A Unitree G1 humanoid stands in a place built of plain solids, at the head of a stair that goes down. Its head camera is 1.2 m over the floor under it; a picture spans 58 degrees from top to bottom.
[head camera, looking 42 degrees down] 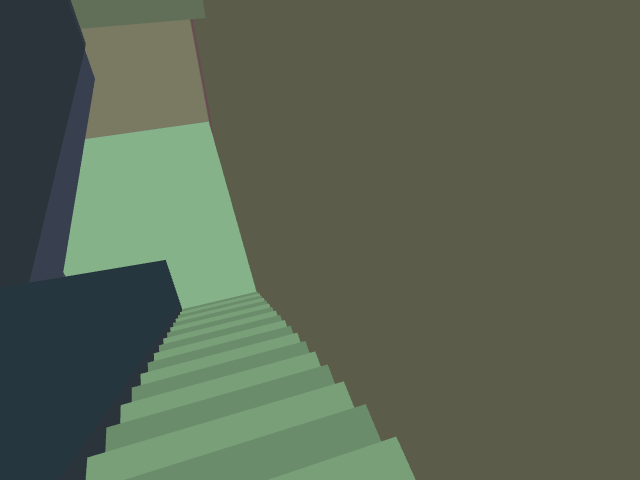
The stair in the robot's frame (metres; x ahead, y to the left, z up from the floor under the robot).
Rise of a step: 0.20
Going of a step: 0.22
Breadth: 1.10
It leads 18 degrees to the left of straight ahead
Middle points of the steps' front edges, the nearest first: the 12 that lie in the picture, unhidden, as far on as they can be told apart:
0.66 0.34 -0.40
0.88 0.41 -0.61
1.09 0.48 -0.81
1.30 0.55 -1.01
1.52 0.62 -1.22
1.73 0.69 -1.42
1.95 0.76 -1.62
2.16 0.83 -1.82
2.37 0.89 -2.03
2.59 0.96 -2.23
2.80 1.03 -2.43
3.02 1.10 -2.64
